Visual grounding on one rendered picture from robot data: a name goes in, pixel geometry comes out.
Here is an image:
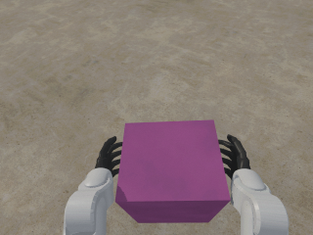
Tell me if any left robot forearm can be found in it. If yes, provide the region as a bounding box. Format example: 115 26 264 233
63 167 114 235

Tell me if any robot right hand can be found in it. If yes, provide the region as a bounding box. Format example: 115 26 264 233
218 134 251 179

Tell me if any right robot forearm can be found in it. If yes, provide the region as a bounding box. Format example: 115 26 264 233
230 168 290 235

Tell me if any carton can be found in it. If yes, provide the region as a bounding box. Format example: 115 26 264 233
115 119 231 223

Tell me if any robot left hand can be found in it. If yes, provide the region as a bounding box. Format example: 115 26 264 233
95 136 123 177

